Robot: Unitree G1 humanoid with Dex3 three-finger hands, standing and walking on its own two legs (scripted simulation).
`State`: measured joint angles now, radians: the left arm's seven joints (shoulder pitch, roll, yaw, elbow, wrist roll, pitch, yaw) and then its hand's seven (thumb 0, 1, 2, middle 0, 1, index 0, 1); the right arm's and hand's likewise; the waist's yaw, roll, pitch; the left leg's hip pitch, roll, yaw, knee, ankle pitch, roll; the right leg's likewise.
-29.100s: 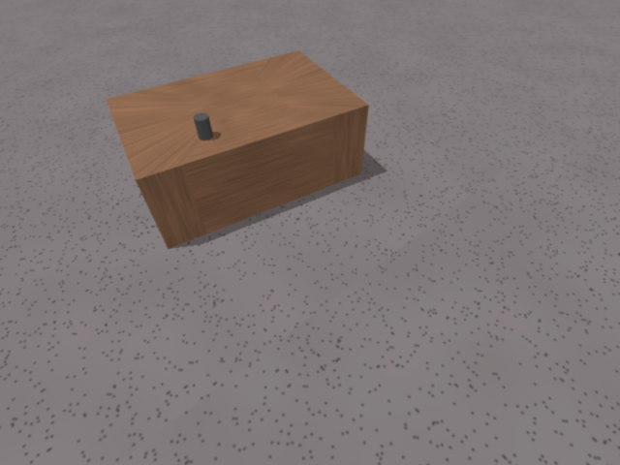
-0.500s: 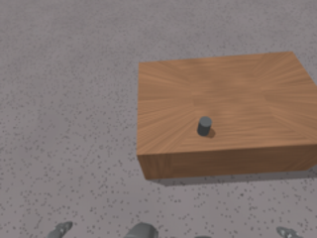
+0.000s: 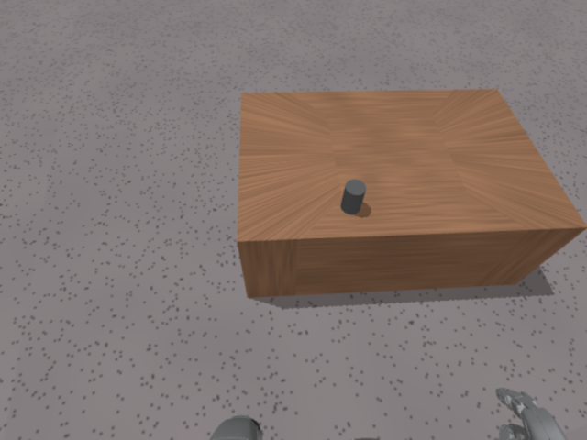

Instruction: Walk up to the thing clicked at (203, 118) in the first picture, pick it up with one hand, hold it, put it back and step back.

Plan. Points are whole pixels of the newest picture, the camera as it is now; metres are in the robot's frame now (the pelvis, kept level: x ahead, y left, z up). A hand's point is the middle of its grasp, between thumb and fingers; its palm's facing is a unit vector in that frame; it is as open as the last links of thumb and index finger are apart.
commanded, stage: step back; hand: right
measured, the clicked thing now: (353, 197) +0.75 -0.14 -0.33
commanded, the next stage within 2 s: none
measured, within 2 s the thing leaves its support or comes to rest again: neither
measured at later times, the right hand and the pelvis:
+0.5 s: hand out of the picture -0.05 -0.28 -0.14, palm faces -0.13 +0.90 -0.41, open 7.4 cm; pelvis -0.15 -0.02 +0.00, yaw +5 degrees
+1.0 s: hand out of the picture -0.20 -0.33 -0.16, palm faces -0.15 +0.91 -0.39, open 7.4 cm; pelvis -0.31 -0.07 +0.00, yaw +6 degrees
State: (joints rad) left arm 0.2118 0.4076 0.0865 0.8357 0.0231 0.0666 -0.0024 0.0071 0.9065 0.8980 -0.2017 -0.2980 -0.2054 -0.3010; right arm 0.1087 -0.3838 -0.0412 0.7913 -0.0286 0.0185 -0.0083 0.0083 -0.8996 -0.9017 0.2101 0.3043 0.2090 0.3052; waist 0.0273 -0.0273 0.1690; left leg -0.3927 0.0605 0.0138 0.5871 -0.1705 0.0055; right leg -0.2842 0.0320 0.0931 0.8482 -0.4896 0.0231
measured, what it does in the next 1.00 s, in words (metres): walks backwards: right foot, then left foot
